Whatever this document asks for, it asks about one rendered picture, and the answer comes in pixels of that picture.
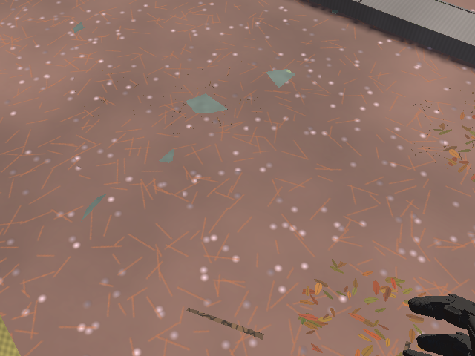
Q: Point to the right robot hand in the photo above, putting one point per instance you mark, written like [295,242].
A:
[455,310]

